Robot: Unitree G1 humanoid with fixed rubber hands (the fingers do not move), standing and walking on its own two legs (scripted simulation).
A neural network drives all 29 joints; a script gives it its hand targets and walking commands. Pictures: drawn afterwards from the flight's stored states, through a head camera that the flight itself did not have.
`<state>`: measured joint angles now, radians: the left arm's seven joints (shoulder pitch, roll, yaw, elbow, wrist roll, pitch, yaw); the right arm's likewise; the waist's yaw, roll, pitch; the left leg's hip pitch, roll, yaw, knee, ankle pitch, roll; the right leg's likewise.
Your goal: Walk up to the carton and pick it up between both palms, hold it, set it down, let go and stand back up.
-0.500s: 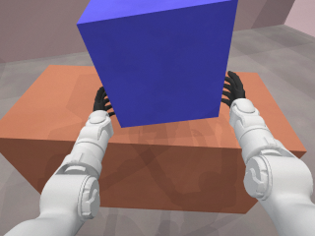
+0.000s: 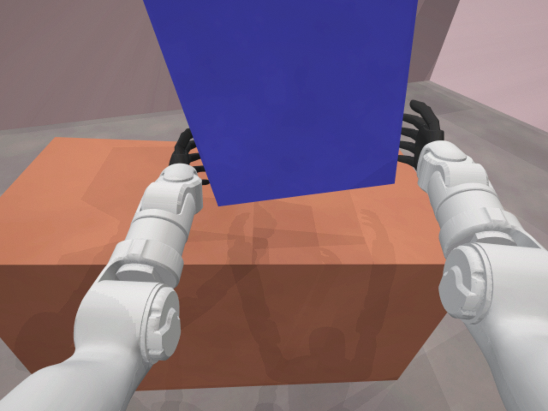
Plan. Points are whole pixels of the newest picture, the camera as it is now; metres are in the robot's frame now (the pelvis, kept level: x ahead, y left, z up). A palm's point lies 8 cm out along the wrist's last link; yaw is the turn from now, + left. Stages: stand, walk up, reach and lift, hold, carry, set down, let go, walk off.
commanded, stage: reach and lift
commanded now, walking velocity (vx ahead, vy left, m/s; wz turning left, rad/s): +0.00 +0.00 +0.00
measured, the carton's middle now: (288, 69) +0.54 +0.00 +0.32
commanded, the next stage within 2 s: hold in 1.58 s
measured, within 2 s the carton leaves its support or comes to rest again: neither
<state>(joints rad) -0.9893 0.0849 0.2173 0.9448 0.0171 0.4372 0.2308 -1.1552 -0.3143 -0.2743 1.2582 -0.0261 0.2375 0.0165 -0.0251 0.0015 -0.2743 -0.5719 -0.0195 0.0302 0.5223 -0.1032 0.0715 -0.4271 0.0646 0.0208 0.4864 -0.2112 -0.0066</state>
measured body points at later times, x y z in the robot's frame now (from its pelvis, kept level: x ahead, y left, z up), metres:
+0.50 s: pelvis +0.00 -0.01 +0.00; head -0.04 +0.02 +0.45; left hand +0.42 +0.17 +0.21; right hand +0.44 -0.19 +0.24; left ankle +0.09 +0.05 -0.73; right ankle +0.02 -0.13 -0.73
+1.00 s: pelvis -0.02 +0.01 +0.00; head -0.10 +0.04 +0.45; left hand +0.39 +0.17 +0.24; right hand +0.39 -0.19 +0.31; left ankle +0.09 +0.05 -0.73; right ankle +0.02 -0.13 -0.73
